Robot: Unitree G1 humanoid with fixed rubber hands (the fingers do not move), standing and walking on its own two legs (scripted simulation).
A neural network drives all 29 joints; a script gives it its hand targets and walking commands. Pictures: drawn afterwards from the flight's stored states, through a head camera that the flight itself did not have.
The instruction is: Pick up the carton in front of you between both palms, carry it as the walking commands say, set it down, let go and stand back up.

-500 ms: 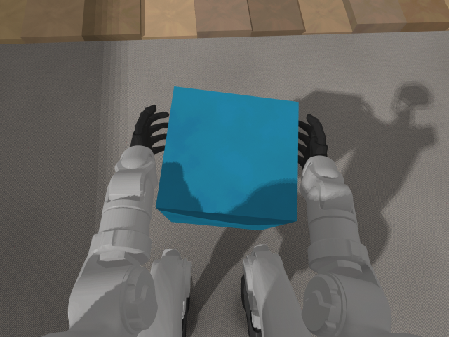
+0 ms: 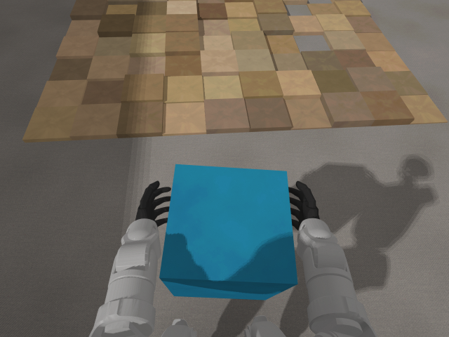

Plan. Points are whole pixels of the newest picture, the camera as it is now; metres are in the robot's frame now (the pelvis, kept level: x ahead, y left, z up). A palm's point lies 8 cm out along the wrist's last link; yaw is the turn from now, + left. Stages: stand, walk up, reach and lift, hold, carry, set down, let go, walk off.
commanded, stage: reach and lift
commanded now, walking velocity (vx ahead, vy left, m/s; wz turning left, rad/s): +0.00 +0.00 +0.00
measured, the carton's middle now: (225, 239) +0.34 -0.01 -0.10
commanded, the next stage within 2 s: hold in 1.40 s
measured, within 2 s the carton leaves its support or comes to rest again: neither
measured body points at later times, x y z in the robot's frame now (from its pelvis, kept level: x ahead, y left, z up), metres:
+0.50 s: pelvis +0.02 -0.01 +0.08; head -0.01 -0.01 +0.53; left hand +0.33 +0.15 +0.09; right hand +0.33 -0.16 +0.10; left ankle +0.04 +0.12 -0.66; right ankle +0.04 -0.13 -0.66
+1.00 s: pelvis +0.02 +0.00 +0.08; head +0.00 +0.00 +0.53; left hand +0.33 +0.15 +0.10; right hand +0.33 -0.16 +0.11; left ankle +0.04 +0.12 -0.66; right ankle +0.04 -0.13 -0.66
